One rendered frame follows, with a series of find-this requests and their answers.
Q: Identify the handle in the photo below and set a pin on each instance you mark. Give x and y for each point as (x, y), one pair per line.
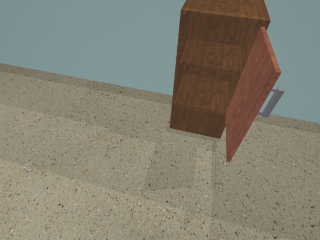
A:
(278, 92)

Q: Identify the cupboard door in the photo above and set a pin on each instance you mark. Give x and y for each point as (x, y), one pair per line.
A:
(259, 76)

